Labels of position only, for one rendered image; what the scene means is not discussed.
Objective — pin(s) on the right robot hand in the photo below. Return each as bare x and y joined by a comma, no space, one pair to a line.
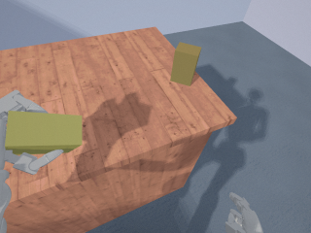
247,222

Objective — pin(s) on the robot left forearm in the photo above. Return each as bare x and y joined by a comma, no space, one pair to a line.
5,198

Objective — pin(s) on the left robot hand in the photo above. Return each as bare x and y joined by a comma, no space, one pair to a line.
25,162

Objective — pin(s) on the table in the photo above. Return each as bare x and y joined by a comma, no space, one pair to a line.
141,133

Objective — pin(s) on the sponge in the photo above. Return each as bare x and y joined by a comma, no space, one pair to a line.
41,133

